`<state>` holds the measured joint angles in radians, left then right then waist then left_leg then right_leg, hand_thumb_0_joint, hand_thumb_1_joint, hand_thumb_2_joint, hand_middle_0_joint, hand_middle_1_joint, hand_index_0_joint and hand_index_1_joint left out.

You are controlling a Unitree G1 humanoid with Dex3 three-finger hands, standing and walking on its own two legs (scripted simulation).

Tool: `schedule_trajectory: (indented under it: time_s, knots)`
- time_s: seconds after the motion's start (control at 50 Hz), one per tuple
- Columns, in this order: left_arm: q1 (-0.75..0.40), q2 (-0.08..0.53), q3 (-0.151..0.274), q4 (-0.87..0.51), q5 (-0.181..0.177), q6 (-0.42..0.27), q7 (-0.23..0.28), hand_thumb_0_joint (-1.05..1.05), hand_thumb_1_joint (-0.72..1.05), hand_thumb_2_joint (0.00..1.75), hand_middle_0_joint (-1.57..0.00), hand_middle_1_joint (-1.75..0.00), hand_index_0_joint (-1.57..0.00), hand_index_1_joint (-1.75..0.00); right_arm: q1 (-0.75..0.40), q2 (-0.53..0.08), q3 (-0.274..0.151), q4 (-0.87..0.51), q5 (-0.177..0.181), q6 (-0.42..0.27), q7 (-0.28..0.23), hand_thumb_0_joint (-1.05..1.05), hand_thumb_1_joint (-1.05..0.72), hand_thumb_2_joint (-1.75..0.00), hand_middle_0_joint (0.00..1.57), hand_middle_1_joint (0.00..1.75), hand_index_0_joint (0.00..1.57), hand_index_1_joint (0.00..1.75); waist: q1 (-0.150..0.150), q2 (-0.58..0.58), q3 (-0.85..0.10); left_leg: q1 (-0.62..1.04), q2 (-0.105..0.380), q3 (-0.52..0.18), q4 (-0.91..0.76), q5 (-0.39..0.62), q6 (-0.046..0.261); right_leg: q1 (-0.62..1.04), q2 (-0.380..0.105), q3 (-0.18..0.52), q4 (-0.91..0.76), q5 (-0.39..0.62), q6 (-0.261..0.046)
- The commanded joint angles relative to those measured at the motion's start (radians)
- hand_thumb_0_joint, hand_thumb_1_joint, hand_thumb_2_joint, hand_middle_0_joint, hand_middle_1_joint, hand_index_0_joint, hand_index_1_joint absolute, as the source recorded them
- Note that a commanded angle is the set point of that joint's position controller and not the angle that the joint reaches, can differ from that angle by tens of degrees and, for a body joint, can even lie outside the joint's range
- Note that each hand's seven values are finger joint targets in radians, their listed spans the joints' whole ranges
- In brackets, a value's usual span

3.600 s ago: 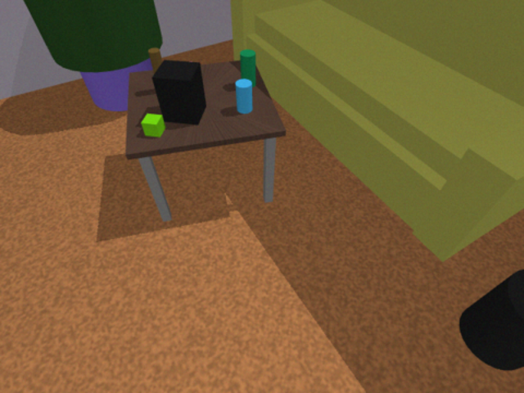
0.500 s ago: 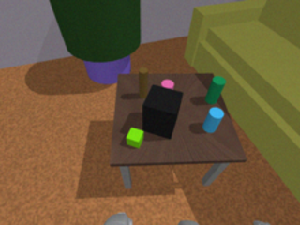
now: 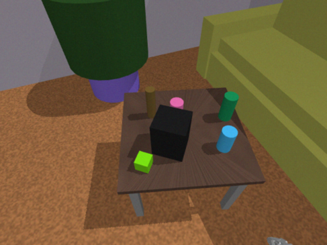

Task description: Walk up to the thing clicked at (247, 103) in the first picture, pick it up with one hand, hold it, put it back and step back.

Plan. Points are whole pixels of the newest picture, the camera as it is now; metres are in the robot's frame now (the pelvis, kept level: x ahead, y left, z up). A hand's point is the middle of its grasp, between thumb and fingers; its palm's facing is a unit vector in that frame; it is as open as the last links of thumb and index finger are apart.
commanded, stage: walk up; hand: right
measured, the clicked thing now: (226, 139) +0.57 -0.26 -0.25
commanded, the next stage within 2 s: stand in 0.92 s
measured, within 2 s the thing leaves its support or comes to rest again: neither
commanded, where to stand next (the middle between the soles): +0.07 -0.01 m, yaw +1 degrees
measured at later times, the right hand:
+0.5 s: hand out of the picture +0.09 -0.25 -0.15, palm faces +0.00 +0.94 -0.35, open 7.4 cm
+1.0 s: hand out of the picture +0.11 -0.25 -0.15, palm faces -0.01 +0.94 -0.34, open 7.4 cm
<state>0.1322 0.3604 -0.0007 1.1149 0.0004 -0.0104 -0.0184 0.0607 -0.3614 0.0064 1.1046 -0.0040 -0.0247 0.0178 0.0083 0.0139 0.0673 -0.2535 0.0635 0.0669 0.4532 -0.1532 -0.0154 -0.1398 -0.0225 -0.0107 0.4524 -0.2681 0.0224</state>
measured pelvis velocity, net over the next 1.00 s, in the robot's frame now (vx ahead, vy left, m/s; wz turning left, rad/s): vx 0.02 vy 0.00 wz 0.00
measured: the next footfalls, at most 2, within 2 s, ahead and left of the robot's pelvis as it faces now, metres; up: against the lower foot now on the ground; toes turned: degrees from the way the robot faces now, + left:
none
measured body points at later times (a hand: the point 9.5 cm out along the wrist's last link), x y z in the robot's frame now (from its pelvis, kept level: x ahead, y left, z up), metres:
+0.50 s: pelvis +0.01 +0.00 +0.01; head +0.02 +0.01 +0.46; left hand +0.11 +0.30 -0.13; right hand +0.09 -0.30 -0.12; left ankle +0.06 +0.13 -0.74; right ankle -0.01 -0.13 -0.74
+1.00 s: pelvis +0.02 +0.00 +0.01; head +0.04 +0.01 +0.46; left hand +0.10 +0.30 -0.13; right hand +0.11 -0.30 -0.12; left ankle +0.06 +0.13 -0.74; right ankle -0.01 -0.13 -0.74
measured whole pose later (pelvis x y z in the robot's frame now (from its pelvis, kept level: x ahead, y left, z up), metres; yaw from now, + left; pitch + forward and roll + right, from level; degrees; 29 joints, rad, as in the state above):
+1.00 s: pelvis +0.02 +0.00 +0.01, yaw +0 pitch -1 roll +0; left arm 0.10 0.35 0.01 1.15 0.01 -0.01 -0.01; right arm 0.06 -0.34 -0.01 1.15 -0.01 -0.01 0.01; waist -0.01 -0.01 0.05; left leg -0.18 0.05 0.08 0.33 -0.12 -0.01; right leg -0.06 -0.03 -0.01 0.30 -0.22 0.03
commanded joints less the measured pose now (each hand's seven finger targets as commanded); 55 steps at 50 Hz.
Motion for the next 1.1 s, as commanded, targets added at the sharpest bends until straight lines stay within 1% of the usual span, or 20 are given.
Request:
schedule_trajectory:
  time_s: [0.0,0.1,0.2,0.28,0.34,0.38,0.42,0.48,0.52,0.56,0.66,0.86,0.88,0.9,0.92,0.94,0.96,0.98,1.06,1.08]
  knots:
    - [-0.062,0.218,0.045,-0.039,-0.001,-0.015,0.017,0.00,0.90,0.90,-0.20,-0.30,-0.20,-0.30,-0.067,-0.212,-0.045,-0.033,0.004,-0.021,-0.019,0.00,-0.90,-0.90,0.20,0.30,0.20,0.30,-0.009,-0.042,-0.102,0.151,0.081,-0.100,-0.091,0.073,0.031,-0.061,-0.108,0.098,-0.156,0.144,-0.052]
    - [-0.083,0.213,0.049,-0.027,0.000,-0.010,0.016,0.00,0.90,0.90,-0.20,-0.30,-0.20,-0.30,-0.068,-0.210,-0.045,-0.011,0.000,-0.022,-0.021,0.00,-0.90,-0.90,0.20,0.30,0.20,0.30,-0.008,-0.023,-0.120,0.161,0.086,-0.094,-0.119,0.113,0.025,-0.016,-0.110,0.087,-0.169,0.178,-0.047]
    - [-0.089,0.207,0.049,-0.021,0.001,-0.005,0.014,0.00,0.90,0.90,-0.20,-0.30,-0.20,-0.30,-0.067,-0.208,-0.047,-0.005,-0.003,-0.022,-0.022,0.00,-0.90,-0.90,0.20,0.30,0.20,0.30,-0.009,-0.007,-0.095,0.153,0.086,-0.101,-0.154,0.052,0.020,-0.025,-0.105,0.086,-0.182,0.135,-0.046]
    - [-0.097,0.207,0.050,-0.018,0.004,-0.005,0.015,0.00,0.90,0.90,-0.20,-0.30,-0.20,-0.30,-0.061,-0.208,-0.050,-0.002,-0.003,-0.024,-0.024,0.00,-0.90,-0.90,0.20,0.30,0.20,0.30,-0.011,-0.012,-0.119,0.172,0.091,-0.095,-0.148,0.128,0.023,-0.006,-0.103,0.077,-0.180,0.174,-0.042]
    - [-0.107,0.202,0.052,-0.022,0.003,-0.003,0.014,0.00,0.90,0.90,-0.20,-0.30,-0.20,-0.30,-0.048,-0.207,-0.049,0.002,-0.004,-0.026,-0.026,0.00,-0.90,-0.90,0.20,0.30,0.20,0.30,-0.014,-0.001,-0.128,0.164,0.090,-0.091,-0.155,0.144,0.021,0.017,-0.109,0.081,-0.179,0.195,-0.042]
    - [-0.102,0.198,0.050,-0.018,0.002,0.000,0.015,0.00,0.90,0.90,-0.20,-0.30,-0.20,-0.30,-0.055,-0.204,-0.050,0.000,-0.005,-0.026,-0.026,0.00,-0.90,-0.90,0.20,0.30,0.20,0.30,-0.012,0.009,-0.107,0.156,0.090,-0.097,-0.169,0.109,0.020,-0.001,-0.103,0.077,-0.179,0.163,-0.040]
    - [-0.097,0.198,0.052,-0.018,0.004,0.000,0.014,0.00,0.90,0.90,-0.20,-0.30,-0.20,-0.30,-0.051,-0.207,-0.050,-0.003,-0.005,-0.027,-0.026,0.00,-0.90,-0.90,0.20,0.30,0.20,0.30,-0.011,0.006,-0.124,0.169,0.097,-0.098,-0.164,0.135,0.025,0.010,-0.104,0.074,-0.176,0.171,-0.040]
    - [-0.093,0.198,0.049,-0.020,0.005,-0.001,0.014,0.00,0.90,0.90,-0.20,-0.30,-0.20,-0.30,-0.055,-0.203,-0.049,-0.008,-0.005,-0.025,-0.025,0.00,-0.90,-0.90,0.20,0.30,0.20,0.30,-0.010,-0.003,-0.120,0.180,0.091,-0.093,-0.164,0.112,0.025,-0.003,-0.107,0.078,-0.186,0.174,-0.038]
    - [-0.102,0.198,0.050,-0.015,0.007,0.000,0.015,0.00,0.90,0.90,-0.20,-0.30,-0.20,-0.30,-0.049,-0.205,-0.053,-0.007,-0.006,-0.022,-0.025,0.00,-0.90,-0.90,0.20,0.30,0.20,0.30,-0.018,-0.007,-0.100,0.161,0.090,-0.100,-0.174,0.084,0.022,-0.007,-0.101,0.073,-0.188,0.151,-0.037]
    - [-0.095,0.195,0.049,-0.014,0.007,-0.001,0.015,0.00,0.90,0.90,-0.20,-0.30,-0.20,-0.30,-0.049,-0.208,-0.055,-0.006,-0.006,-0.023,-0.025,0.00,-0.90,-0.90,0.20,0.30,0.20,0.30,-0.016,-0.010,-0.119,0.188,0.095,-0.097,-0.163,0.119,0.028,-0.008,-0.102,0.072,-0.188,0.160,-0.038]
    - [-0.096,0.196,0.050,-0.019,0.008,-0.001,0.015,0.00,0.90,0.90,-0.20,-0.30,-0.20,-0.30,-0.048,-0.200,-0.055,-0.005,-0.006,-0.020,-0.025,0.00,-0.90,-0.90,0.20,0.30,0.20,0.30,-0.020,-0.008,-0.109,0.177,0.087,-0.092,-0.167,0.093,0.023,-0.010,-0.102,0.076,-0.195,0.155,-0.038]
    - [-0.081,0.194,0.050,-0.020,0.010,-0.004,0.018,0.00,0.90,0.90,-0.20,-0.30,-0.20,-0.30,-0.051,-0.195,-0.055,-0.007,-0.005,-0.017,-0.024,0.00,-0.90,-0.90,0.20,0.30,0.20,0.30,-0.021,-0.019,-0.108,0.181,0.083,-0.092,-0.162,0.113,0.023,-0.004,-0.101,0.072,-0.207,0.165,-0.033]
    - [-0.079,0.195,0.051,-0.021,0.010,-0.004,0.018,0.00,0.90,0.90,-0.20,-0.30,-0.20,-0.30,-0.051,-0.194,-0.053,-0.009,-0.004,-0.016,-0.023,0.00,-0.90,-0.90,0.20,0.30,0.20,0.30,-0.020,-0.014,-0.104,0.178,0.081,-0.093,-0.164,0.105,0.021,-0.002,-0.103,0.073,-0.206,0.166,-0.032]
    - [-0.076,0.206,0.047,-0.032,0.013,-0.012,0.022,0.00,0.90,0.90,-0.20,-0.30,-0.20,-0.30,-0.049,-0.191,-0.054,-0.008,-0.006,-0.008,-0.022,0.00,-0.90,-0.90,0.20,0.30,0.20,0.30,-0.018,-0.030,-0.098,0.172,0.089,-0.093,-0.159,0.097,0.020,-0.001,-0.119,0.078,-0.215,0.140,-0.033]
    - [-0.072,0.201,0.046,-0.031,0.013,-0.016,0.022,0.00,0.90,0.90,-0.20,-0.30,-0.20,-0.30,-0.053,-0.198,-0.056,-0.008,-0.006,-0.006,-0.022,0.00,-0.90,-0.90,0.20,0.30,0.20,0.30,-0.017,-0.018,-0.119,0.196,0.090,-0.092,-0.152,0.117,0.026,-0.003,-0.123,0.083,-0.213,0.166,-0.033]
    - [-0.069,0.206,0.045,-0.030,0.011,-0.017,0.024,0.00,0.90,0.90,-0.20,-0.30,-0.20,-0.30,-0.046,-0.189,-0.053,-0.007,-0.005,-0.005,-0.021,0.00,-0.90,-0.90,0.20,0.30,0.20,0.30,-0.022,-0.021,-0.094,0.183,0.086,-0.094,-0.162,0.099,0.021,-0.017,-0.119,0.079,-0.218,0.147,-0.031]
    - [-0.073,0.206,0.047,-0.033,0.011,-0.019,0.025,0.00,0.90,0.90,-0.20,-0.30,-0.20,-0.30,-0.038,-0.196,-0.055,-0.005,-0.005,-0.004,-0.020,0.00,-0.90,-0.90,0.20,0.30,0.20,0.30,-0.023,-0.010,-0.109,0.186,0.088,-0.094,-0.158,0.100,0.026,0.000,-0.122,0.081,-0.217,0.151,-0.032]
    - [-0.073,0.207,0.045,-0.036,0.012,-0.020,0.025,0.00,0.90,0.90,-0.20,-0.30,-0.20,-0.30,-0.044,-0.190,-0.053,-0.005,-0.005,-0.005,-0.019,0.00,-0.90,-0.90,0.20,0.30,0.20,0.30,-0.021,-0.026,-0.101,0.184,0.090,-0.096,-0.155,0.132,0.025,0.000,-0.123,0.079,-0.213,0.180,-0.031]
    - [-0.059,0.203,0.044,-0.038,0.011,-0.018,0.025,0.00,0.90,0.90,-0.20,-0.30,-0.20,-0.30,-0.046,-0.197,-0.054,-0.003,-0.005,-0.008,-0.020,0.00,-0.90,-0.90,0.20,0.30,0.20,0.30,-0.015,-0.004,-0.109,0.201,0.091,-0.097,-0.164,0.138,0.020,-0.002,-0.118,0.073,-0.206,0.166,-0.033]
    - [-0.061,0.205,0.042,-0.040,0.009,-0.018,0.025,0.00,0.90,0.90,-0.20,-0.30,-0.20,-0.30,-0.044,-0.192,-0.052,-0.003,-0.005,-0.008,-0.019,0.00,-0.90,-0.90,0.20,0.30,0.20,0.30,-0.015,-0.010,-0.108,0.195,0.094,-0.099,-0.163,0.162,0.022,0.009,-0.120,0.073,-0.205,0.179,-0.033]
